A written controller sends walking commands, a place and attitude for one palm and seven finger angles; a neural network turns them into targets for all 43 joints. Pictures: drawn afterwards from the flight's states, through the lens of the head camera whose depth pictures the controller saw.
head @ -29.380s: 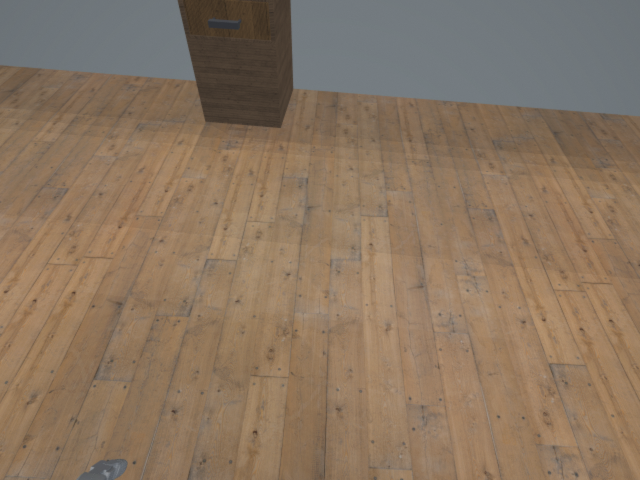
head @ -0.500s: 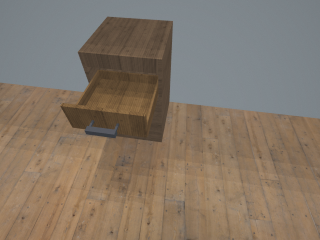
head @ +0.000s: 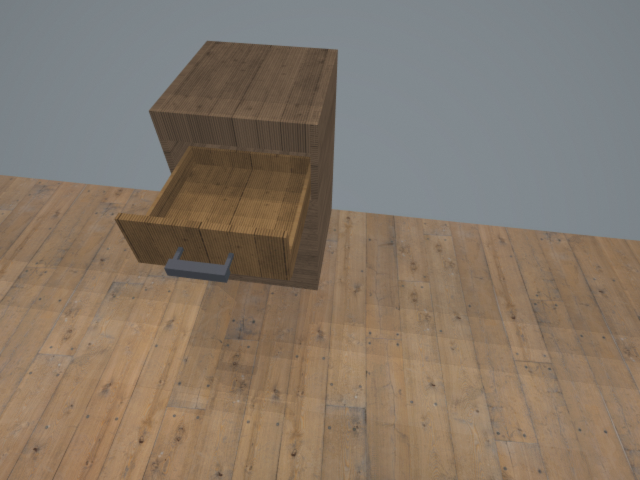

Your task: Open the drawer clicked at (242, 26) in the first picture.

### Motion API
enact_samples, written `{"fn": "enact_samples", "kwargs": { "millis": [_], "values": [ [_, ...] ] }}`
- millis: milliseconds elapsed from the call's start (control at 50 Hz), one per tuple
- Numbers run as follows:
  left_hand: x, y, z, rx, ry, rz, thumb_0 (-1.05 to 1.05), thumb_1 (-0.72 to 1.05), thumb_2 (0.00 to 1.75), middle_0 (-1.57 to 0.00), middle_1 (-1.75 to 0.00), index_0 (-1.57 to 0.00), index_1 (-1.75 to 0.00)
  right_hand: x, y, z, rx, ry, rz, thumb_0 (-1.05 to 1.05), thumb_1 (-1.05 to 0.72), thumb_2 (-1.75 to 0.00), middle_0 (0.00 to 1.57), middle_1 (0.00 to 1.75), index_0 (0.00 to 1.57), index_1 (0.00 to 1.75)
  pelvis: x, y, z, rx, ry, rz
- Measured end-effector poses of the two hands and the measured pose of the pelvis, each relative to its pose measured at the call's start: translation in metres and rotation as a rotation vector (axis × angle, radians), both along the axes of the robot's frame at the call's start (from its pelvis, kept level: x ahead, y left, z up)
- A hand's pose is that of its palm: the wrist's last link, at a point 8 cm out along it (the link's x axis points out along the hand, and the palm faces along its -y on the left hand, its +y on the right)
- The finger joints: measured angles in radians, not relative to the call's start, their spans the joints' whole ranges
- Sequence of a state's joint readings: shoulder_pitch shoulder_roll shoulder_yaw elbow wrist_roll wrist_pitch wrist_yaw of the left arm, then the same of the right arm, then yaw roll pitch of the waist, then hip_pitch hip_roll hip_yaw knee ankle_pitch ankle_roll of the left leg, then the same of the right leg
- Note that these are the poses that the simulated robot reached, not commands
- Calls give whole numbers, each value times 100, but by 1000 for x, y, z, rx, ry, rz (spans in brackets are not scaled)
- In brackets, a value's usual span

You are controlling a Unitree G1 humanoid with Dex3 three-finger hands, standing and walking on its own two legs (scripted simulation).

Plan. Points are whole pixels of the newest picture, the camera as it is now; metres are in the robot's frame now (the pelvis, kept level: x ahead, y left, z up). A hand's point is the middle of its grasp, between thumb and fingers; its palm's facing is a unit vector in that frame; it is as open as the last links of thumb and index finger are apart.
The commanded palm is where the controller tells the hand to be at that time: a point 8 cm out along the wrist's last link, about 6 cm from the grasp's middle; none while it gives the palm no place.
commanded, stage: look to check the result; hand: left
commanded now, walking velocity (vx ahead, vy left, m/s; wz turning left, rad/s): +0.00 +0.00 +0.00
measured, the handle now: (201, 262) +0.59 +0.30 -0.22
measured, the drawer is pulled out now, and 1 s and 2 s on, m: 0.30 0.30 0.30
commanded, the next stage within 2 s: stand and wait in 0.54 s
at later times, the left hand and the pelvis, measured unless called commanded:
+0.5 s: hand out of the picture -0.01 +0.15 -0.17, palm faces +0.04 -0.98 -0.18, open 7.4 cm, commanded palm none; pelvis +0.01 +0.00 +0.00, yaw +0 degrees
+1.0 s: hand out of the picture +0.01 +0.14 -0.17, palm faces +0.04 -0.98 -0.19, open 7.4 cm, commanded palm none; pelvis +0.02 -0.02 +0.00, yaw +0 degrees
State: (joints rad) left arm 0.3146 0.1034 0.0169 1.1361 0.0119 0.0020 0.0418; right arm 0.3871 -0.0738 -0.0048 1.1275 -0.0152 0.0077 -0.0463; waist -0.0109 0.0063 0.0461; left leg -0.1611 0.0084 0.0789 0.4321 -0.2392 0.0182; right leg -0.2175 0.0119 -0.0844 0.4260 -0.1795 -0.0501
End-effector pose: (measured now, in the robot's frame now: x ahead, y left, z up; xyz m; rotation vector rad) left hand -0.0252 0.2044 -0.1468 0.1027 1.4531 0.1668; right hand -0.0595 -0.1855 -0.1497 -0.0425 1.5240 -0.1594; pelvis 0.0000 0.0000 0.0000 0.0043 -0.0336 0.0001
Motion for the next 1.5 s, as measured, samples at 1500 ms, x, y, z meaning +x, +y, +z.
{"fn": "enact_samples", "kwargs": {
  "millis": [1500],
  "values": [
    [35,-17,5,21,-5,-1,0,91,89,-19,-30,-20,-30,46,-31,-1,-14,-15,21,0,-91,-90,20,29,20,30,30,-22,2,-2,5,5]
  ]
}}
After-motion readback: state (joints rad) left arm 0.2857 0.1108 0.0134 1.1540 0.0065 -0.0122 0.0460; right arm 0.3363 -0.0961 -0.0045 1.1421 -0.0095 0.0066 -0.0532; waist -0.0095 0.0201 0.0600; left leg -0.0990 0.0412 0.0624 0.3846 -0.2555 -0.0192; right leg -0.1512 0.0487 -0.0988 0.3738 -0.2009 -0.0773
